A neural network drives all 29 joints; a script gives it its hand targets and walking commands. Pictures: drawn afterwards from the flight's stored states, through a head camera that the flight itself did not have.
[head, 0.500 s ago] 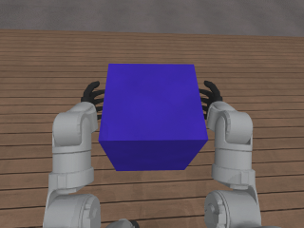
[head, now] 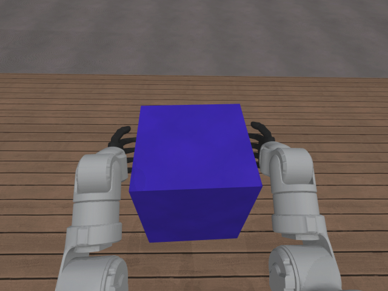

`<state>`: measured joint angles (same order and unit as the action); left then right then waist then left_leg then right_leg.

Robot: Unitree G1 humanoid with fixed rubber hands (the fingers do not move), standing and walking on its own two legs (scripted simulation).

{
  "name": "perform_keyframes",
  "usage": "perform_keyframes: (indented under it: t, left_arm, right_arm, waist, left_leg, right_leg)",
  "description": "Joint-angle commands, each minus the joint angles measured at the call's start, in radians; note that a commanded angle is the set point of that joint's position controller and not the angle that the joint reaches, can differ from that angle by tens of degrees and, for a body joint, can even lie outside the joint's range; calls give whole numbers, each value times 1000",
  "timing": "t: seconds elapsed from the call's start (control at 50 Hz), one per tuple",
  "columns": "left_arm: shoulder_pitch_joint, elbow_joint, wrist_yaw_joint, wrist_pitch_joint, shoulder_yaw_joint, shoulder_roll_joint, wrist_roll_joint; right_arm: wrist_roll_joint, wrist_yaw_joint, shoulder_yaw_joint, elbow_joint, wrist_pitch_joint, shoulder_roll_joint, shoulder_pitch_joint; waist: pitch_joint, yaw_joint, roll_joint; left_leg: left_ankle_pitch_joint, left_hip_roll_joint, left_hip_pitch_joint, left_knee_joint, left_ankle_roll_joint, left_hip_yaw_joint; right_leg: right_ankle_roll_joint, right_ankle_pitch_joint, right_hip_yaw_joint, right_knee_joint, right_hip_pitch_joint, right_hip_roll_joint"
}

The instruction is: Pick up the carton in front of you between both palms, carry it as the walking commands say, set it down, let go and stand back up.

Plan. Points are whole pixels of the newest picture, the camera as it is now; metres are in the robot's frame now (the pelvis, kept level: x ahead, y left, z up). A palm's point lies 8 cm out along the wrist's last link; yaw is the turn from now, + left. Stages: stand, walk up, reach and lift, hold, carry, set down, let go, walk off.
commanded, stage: carry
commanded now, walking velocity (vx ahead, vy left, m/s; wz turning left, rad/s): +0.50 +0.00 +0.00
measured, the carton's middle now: (192, 176) +0.35 +0.01 +0.02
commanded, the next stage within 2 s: none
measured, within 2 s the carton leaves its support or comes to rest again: neither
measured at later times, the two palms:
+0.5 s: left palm (146, 74) +0.67 +0.14 +0.07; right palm (247, 80) +0.65 -0.15 +0.07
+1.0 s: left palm (166, 50) +0.96 +0.11 -0.01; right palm (240, 49) +0.97 -0.19 -0.01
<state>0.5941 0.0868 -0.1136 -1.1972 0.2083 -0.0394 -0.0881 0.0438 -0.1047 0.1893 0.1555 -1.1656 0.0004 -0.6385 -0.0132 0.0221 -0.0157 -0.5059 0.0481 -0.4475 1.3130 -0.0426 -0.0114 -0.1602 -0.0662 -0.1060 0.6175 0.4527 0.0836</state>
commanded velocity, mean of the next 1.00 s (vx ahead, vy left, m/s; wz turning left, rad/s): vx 0.50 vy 0.00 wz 0.00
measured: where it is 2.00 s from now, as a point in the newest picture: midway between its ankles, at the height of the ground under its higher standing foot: (194, 155)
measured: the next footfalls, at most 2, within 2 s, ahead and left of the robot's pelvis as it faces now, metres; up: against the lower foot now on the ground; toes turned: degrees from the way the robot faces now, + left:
left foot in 0.38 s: +0.39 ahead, +0.05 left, -0.05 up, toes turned +0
right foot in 0.88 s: +0.70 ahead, -0.08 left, -0.11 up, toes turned -2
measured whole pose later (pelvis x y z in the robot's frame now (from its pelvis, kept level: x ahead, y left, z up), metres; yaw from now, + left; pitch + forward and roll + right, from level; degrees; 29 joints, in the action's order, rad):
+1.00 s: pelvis +0.61 -0.04 -0.11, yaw -1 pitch +4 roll +1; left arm 0.60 0.13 -0.12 -1.18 0.20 -0.04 -0.09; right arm 0.03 -0.12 0.18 0.20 -1.15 -0.02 -0.64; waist -0.05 0.01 -0.01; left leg -0.54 0.05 -0.47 1.33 -0.05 -0.01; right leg -0.13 -0.06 -0.10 0.64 0.49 0.07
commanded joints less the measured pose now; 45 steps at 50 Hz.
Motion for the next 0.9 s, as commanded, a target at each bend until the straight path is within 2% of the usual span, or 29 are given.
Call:
perform_keyframes:
  t: [0.0,0.06,0.1,0.14,0.22,0.26,0.3,0.32,0.34,0.36,0.38,0.4,0.42,0.44,0.46,0.48,0.52,0.58,0.62,0.7,0.76,0.8,0.82,0.84,0.86,0.88]
  left_arm:
    - [858,-200,252,49,-721,-1120,527]
    - [852,-250,251,69,-737,-1150,566]
    - [811,-255,250,79,-742,-1140,565]
    - [771,-258,252,87,-750,-1122,559]
    - [717,-274,253,95,-764,-1070,547]
    - [699,-275,247,91,-763,-1034,537]
    - [652,-240,241,79,-752,-997,525]
    - [643,-219,239,72,-745,-980,520]
    - [650,-193,240,64,-740,-964,514]
    - [656,-166,241,56,-734,-950,505]
    - [655,-141,239,41,-720,-945,499]
    - [679,-115,230,22,-693,-926,491]
    - [687,-120,221,13,-673,-908,472]
    - [723,-139,214,11,-659,-921,462]
    - [741,-139,207,13,-640,-937,448]
    - [737,-134,200,17,-621,-956,424]
    - [733,-135,193,26,-610,-987,398]
    - [752,-155,177,43,-623,-1018,389]
    - [758,-184,164,50,-637,-1020,388]
    - [760,-240,148,46,-666,-998,389]
    - [710,-207,155,33,-667,-967,371]
    - [669,-152,168,26,-654,-946,356]
    - [644,-121,175,24,-642,-935,348]
    - [628,-97,182,23,-629,-928,342]
    - [614,-76,191,23,-612,-913,339]
    - [619,-43,196,21,-594,-901,331]
  right_arm:
    - [-396,200,-645,-182,24,1142,-711]
    - [-373,171,-654,-218,49,1153,-660]
    - [-358,156,-670,-242,63,1145,-626]
    - [-343,146,-687,-262,73,1127,-599]
    - [-325,140,-718,-309,77,1067,-578]
    - [-324,141,-723,-329,66,1022,-572]
    - [-317,146,-706,-318,46,970,-549]
    - [-311,150,-690,-300,35,944,-534]
    - [-305,154,-673,-278,25,923,-513]
    - [-295,162,-651,-256,14,895,-505]
    - [-288,168,-613,-210,2,865,-492]
    - [-287,172,-597,-170,-9,840,-531]
    - [-321,179,-615,-146,-15,889,-519]
    - [-368,191,-637,-181,-18,947,-575]
    - [-413,204,-661,-214,-22,1005,-664]
    - [-449,215,-687,-222,-21,1055,-732]
    - [-505,229,-709,-227,-9,1129,-801]
    - [-527,238,-706,-234,7,1165,-823]
    - [-527,237,-701,-243,13,1167,-808]
    - [-512,232,-694,-263,12,1132,-750]
    - [-484,231,-684,-216,8,1099,-662]
    - [-467,235,-681,-164,8,1087,-634]
    - [-460,238,-677,-135,8,1083,-630]
    - [-455,241,-673,-103,9,1080,-624]
    - [-450,245,-669,-79,11,1071,-628]
    - [-444,247,-660,-51,8,1085,-639]
  waist:
    - [-459,8,-2]
    - [-503,22,-78]
    - [-528,40,-97]
    - [-530,57,-94]
    - [-489,96,-71]
    - [-466,103,-71]
    - [-470,73,-66]
    - [-482,32,-71]
    - [-492,-35,-53]
    - [-487,-77,32]
    - [-512,-76,199]
    - [-627,-107,273]
    - [-669,-124,183]
    - [-582,-101,92]
    - [-517,-77,2]
    - [-477,-64,-11]
    - [-441,-56,24]
    - [-462,-80,91]
    - [-483,-96,107]
    - [-481,-132,119]
    - [-455,-153,122]
    - [-432,-128,121]
    - [-436,-89,116]
    - [-462,-38,105]
    - [-483,0,40]
    - [-531,-11,-127]
  left_leg:
    - [76,-65,-199,-133,14,45]
    - [202,-63,-237,-230,14,5]
    - [302,-61,-289,-292,11,-14]
    - [380,-46,-309,-376,7,-42]
    - [570,12,-290,-661,-2,-103]
    - [684,43,-200,-809,-16,-124]
    - [802,50,10,-911,-45,-131]
    - [826,38,139,-942,-55,-127]
    - [888,-6,306,-1007,-66,-108]
    - [1046,-115,505,-920,-72,-12]
    - [1571,-314,741,-705,-120,240]
    - [1422,-490,964,-683,-355,524]
    - [912,-467,911,-748,-379,581]
    - [652,-384,751,-820,-322,531]
    - [603,-340,619,-857,-272,474]
    - [622,-328,517,-871,-249,435]
    - [670,-294,400,-898,-205,375]
    - [956,-268,477,-859,-170,285]
    - [1079,-238,548,-823,-147,227]
    - [1091,-162,627,-763,-118,138]
    - [1019,-129,632,-685,-111,102]
    - [956,-122,564,-597,-95,77]
    - [963,-116,513,-509,-77,50]
    - [899,-108,421,-374,-53,3]
    - [617,-77,226,-217,-33,-20]
    - [-42,-17,-48,-75,-9,-38]
  right_leg:
    - [-41,325,474,-194,-472,-348]
    - [13,568,362,-162,-551,-305]
    - [29,724,305,-129,-628,-278]
    - [35,787,267,-112,-671,-243]
    - [45,800,207,-49,-738,-166]
    - [44,739,175,-1,-711,-141]
    - [55,670,134,114,-599,-136]
    - [70,668,116,207,-533,-143]
    - [95,605,72,354,-428,-139]
    - [109,241,52,521,-214,-106]
    - [129,-494,45,677,72,-12]
    - [172,-649,148,925,344,22]
    - [133,-588,178,956,394,-31]
    - [104,-503,166,851,392,-62]
    - [104,-436,157,745,354,-83]
    - [110,-408,155,674,308,-95]
    - [123,-363,132,558,230,-108]
    - [128,-216,105,421,280,-110]
    - [124,-109,92,341,312,-106]
    - [110,94,37,112,289,-67]
    - [97,235,1,-91,203,-24]
    - [70,319,0,-206,59,-17]
    - [56,347,-11,-257,-59,-18]
    - [49,409,-7,-289,-235,-46]
    - [51,616,85,-190,-440,-155]
    - [3,1096,327,18,-694,-369]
